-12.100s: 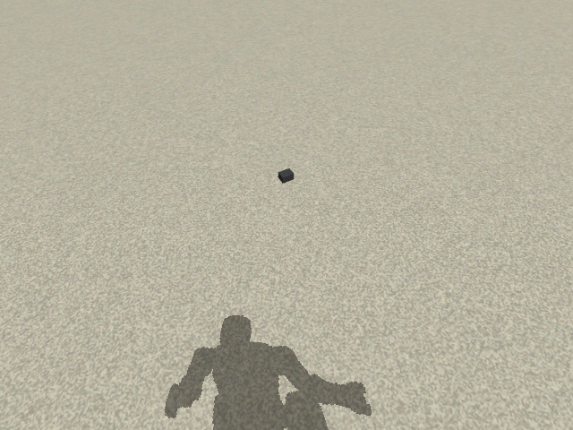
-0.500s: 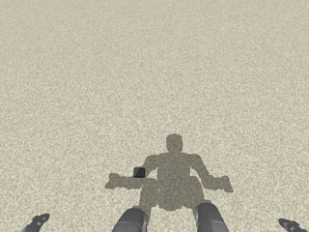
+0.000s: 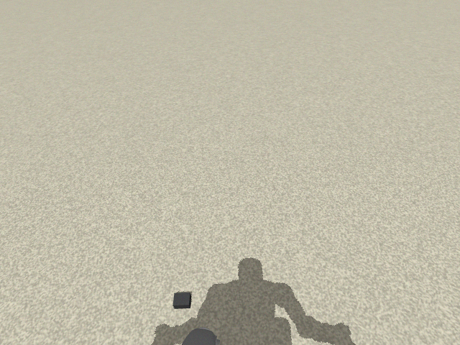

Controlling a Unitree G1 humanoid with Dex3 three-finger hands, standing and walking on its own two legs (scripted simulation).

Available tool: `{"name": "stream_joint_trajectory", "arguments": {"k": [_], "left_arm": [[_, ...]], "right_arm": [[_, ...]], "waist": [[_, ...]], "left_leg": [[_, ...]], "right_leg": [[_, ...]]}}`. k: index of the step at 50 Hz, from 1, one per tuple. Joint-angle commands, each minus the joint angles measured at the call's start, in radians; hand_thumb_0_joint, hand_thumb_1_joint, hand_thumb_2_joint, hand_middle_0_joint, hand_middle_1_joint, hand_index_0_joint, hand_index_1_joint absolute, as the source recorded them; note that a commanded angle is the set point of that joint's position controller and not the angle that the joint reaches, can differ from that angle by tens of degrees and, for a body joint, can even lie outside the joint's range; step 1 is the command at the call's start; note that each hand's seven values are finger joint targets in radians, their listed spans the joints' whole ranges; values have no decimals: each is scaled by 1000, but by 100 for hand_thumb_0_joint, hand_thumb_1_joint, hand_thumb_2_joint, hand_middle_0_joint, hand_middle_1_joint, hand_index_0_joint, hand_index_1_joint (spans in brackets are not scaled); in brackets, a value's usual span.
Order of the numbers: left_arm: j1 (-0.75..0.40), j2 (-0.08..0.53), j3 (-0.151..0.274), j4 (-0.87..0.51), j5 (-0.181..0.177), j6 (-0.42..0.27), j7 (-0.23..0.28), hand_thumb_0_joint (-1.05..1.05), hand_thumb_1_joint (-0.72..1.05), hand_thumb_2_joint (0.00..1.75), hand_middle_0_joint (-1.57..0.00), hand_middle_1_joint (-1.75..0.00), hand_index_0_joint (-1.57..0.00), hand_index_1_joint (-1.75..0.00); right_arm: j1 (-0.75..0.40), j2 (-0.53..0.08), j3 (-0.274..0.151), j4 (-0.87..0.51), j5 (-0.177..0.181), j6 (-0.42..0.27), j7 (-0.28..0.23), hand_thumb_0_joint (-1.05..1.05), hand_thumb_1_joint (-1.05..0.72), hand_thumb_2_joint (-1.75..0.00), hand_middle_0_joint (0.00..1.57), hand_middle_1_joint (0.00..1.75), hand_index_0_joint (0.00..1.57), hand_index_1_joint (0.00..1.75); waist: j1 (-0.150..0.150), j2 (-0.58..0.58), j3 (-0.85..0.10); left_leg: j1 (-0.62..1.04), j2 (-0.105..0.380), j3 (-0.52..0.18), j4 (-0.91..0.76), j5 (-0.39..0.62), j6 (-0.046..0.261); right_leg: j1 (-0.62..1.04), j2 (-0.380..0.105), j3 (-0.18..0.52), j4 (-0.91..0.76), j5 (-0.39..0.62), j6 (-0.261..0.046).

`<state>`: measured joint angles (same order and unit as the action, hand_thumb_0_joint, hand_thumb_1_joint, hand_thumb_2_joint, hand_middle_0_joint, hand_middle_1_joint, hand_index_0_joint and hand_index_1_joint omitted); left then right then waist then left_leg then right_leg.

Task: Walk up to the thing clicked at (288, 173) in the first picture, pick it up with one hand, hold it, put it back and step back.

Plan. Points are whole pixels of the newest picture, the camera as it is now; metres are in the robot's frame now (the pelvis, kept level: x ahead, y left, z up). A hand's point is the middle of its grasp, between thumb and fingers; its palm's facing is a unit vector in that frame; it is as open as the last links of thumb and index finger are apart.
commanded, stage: walk up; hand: left
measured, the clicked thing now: (182, 300) +0.47 +0.27 -0.74
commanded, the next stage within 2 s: stand in 1.54 s
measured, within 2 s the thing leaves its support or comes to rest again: neither
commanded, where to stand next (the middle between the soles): +0.09 +0.03 m, yaw +0 degrees
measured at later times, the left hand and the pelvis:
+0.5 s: hand out of the picture +0.02 +0.36 -0.14, palm faces +0.05 -0.88 -0.48, open 7.4 cm; pelvis +0.06 +0.07 -0.01, yaw +7 degrees
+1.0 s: hand out of the picture +0.16 +0.33 -0.16, palm faces -0.09 -0.92 -0.38, open 7.4 cm; pelvis +0.06 +0.07 -0.01, yaw +2 degrees
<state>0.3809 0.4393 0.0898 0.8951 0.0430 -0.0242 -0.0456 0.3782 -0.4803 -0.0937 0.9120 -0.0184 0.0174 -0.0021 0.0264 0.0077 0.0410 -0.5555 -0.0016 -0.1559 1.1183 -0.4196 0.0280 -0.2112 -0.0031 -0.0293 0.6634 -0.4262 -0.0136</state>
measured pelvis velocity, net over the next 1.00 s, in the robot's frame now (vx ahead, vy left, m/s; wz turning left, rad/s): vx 0.06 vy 0.07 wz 0.03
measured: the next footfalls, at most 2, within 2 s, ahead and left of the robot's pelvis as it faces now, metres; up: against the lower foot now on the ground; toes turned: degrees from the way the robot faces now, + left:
left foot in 0.42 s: +0.13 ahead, +0.17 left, +0.00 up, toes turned +7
right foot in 0.94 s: +0.14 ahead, -0.02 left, +0.00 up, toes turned +4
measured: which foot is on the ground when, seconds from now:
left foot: up 0.00-0.40, down 0.42-1.00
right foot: down 0.00-0.44, up 0.46-0.92, down 0.94-1.00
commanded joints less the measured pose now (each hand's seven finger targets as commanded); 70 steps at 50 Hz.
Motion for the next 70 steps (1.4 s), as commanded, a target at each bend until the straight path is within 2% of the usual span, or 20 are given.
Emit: {"name": "stream_joint_trajectory", "arguments": {"k": [1, 5, 13, 18, 20, 21, 22, 23, 24, 28, 33, 39, 47, 50, 55, 59, 61, 63, 64, 70], "left_arm": [[-44, 284, 66, -59, -27, -82, 48, 0, 90, 90, -20, -30, -20, -30], [16, 234, 53, -30, -29, -98, 89, 0, 90, 90, -20, -30, -20, -30], [122, 268, 57, -61, -30, -85, 126, 0, 90, 90, -20, -30, -20, -30], [170, 312, 58, -96, -27, -80, 130, 0, 90, 90, -20, -30, -20, -30], [95, 308, 43, -128, -30, -79, 123, 0, 90, 90, -20, -30, -20, -30], [108, 245, 19, -143, -33, -76, 115, 0, 90, 90, -20, -30, -20, -30], [143, 121, -17, -165, -39, -79, 108, 0, 90, 90, -20, -30, -20, -30], [108, 164, -13, -172, -42, -76, 116, 0, 90, 90, -20, -30, -20, -30], [33, 243, -2, -161, -32, -72, 123, 0, 90, 90, -20, -30, -20, -30], [55, 186, -5, -109, -44, -60, 79, 0, 90, 90, -20, -30, -20, -30], [24, 113, -7, -95, -72, 12, 101, 0, 90, 90, -20, -30, -20, -30], [-73, 133, -14, -116, -59, 42, 97, 0, 90, 90, -20, -30, -20, -30], [-144, 158, 17, -155, 4, 63, 53, 0, 90, 90, -20, -30, -20, -30], [-242, 214, 44, -205, 10, 74, 27, 0, 90, 90, -20, -30, -20, -30], [-264, 180, 32, -271, 13, 92, 11, 0, 90, 90, -20, -30, -20, -30], [-286, 184, 44, -315, 38, 100, 8, 0, 90, 90, -20, -30, -20, -30], [-336, 177, 49, -333, 47, 106, -4, 0, 90, 90, -20, -30, -20, -30], [-298, 121, 34, -333, 45, 98, -14, 0, 90, 90, -20, -30, -20, -30], [-286, 208, 56, -332, 41, 94, -20, 0, 90, 90, -20, -30, -20, -30], [-184, 195, 55, -186, -41, 6, -49, 0, 90, 90, -20, -30, -20, -30]], "right_arm": [[6, -177, -51, -89, 12, -45, 35, 0, -90, -90, 20, 30, 20, 30], [29, -136, -47, -116, -14, 3, 70, 0, -90, -90, 20, 30, 20, 30], [-179, -115, -37, -221, -35, 28, 74, 0, -90, -90, 20, 30, 20, 30], [-260, -117, -43, -255, -28, 20, 95, 0, -90, -90, 20, 30, 20, 30], [-137, -120, -56, -223, -26, 1, 97, 0, -90, -90, 20, 30, 20, 30], [19, -167, -78, -171, -25, -17, 86, 0, -90, -90, 20, 30, 20, 30], [78, -233, -101, -172, -28, -29, 67, 0, -90, -90, 20, 30, 20, 30], [78, -273, -107, -197, -1, -32, 54, 0, -90, -90, 20, 30, 20, 30], [64, -275, -111, -186, 28, -27, 55, 0, -90, -90, 20, 30, 20, 30], [-35, -140, -47, -191, 33, -68, 19, 0, -90, -90, 20, 30, 20, 30], [-200, -121, -15, -200, 20, -63, -32, 0, -90, -90, 20, 30, 20, 30], [-184, -121, -24, -188, 18, -29, -42, 0, -90, -90, 20, 30, 20, 30], [-137, -169, -35, -166, 41, -18, -65, 0, -90, -90, 20, 30, 20, 30], [-91, -176, -34, -138, 52, -36, -92, 0, -90, -90, 20, 30, 20, 30], [-87, -126, -20, -100, 34, -37, -96, 0, -90, -90, 20, 30, 20, 30], [8, -133, -17, -56, 31, -55, -103, 0, -90, -90, 20, 30, 20, 30], [174, -152, -34, -4, 14, -84, -105, 0, -90, -90, 20, 30, 20, 30], [128, -286, -74, -41, -28, -109, -100, 0, -90, -90, 20, 30, 20, 30], [-3, -339, -92, -89, -11, -120, -101, 0, -90, -90, 20, 30, 20, 30], [-128, -208, -38, -142, -34, -127, -9, 0, -90, -90, 20, 30, 20, 30]], "waist": [[-57, -11, 177], [-63, -71, 98], [30, -237, 104], [48, -224, 49], [-52, -162, -44], [-128, 4, -148], [-135, 263, -192], [-148, 249, -200], [-150, 168, -144], [-54, -8, 50], [3, 121, 85], [-42, 187, -67], [-28, 72, -134], [-36, -189, -201], [-16, -231, -113], [-18, -194, -77], [-82, -101, -124], [-79, 161, -63], [-54, 167, -17], [-29, 274, 53]], "left_leg": [[-185, 10, -71, 12, 226, -19], [-105, -11, -42, -25, 298, -36], [-74, -8, 42, -222, 121, -1], [-18, 42, 147, -355, -18, 31], [262, -9, 180, -546, 4, 66], [559, -31, 111, -650, 49, 98], [774, 186, -228, -665, 124, 147], [778, 349, -524, -751, 140, 221], [666, 403, -543, -759, 121, 305], [451, 243, -131, -703, 592, 131], [278, 249, 69, -664, 1214, 150], [446, 188, 103, -593, 957, 102], [507, 304, -50, -442, 901, 151], [383, 136, 77, -267, 511, 74], [261, -33, 175, -132, -176, 38], [265, -16, 194, -287, -58, 27], [424, 55, 115, -593, 55, 48], [555, 428, -450, -812, -147, 216], [490, 556, -536, -844, -200, 309], [193, 165, -15, -835, -284, 157]], "right_leg": [[-19, -255, 371, -483, -230, -58], [46, -195, 127, -366, 269, -9], [127, -304, 102, -176, 860, -131], [183, -356, 153, -111, 715, -193], [65, -280, 49, 85, 652, -164], [-91, -194, -7, 380, 545, -113], [-391, -98, -22, 563, -2, -39], [-531, 0, -17, 580, -190, -25], [-518, -60, 54, 605, -179, -45], [-422, -103, 139, 491, 36, -23], [-291, 30, 142, 436, 88, 4], [-272, 36, 101, 241, 165, -1], [-162, -16, 91, -69, 143, -46], [-80, -137, 245, 37, 837, -185], [-173, -253, 381, -136, 721, -267], [-167, -183, 339, -96, 602, -207], [-236, -104, 265, 4, 228, -123], [-596, 13, 123, 333, -87, -26], [-636, -91, 233, 470, -86, -19], [-209, -16, 13, 147, -15, 6]]}}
